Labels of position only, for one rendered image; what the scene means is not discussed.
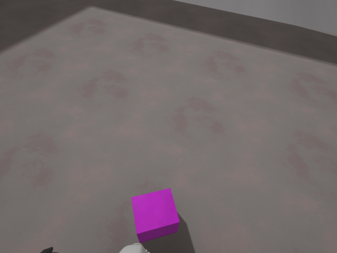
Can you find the carton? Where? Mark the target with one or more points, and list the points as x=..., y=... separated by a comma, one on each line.
x=155, y=215

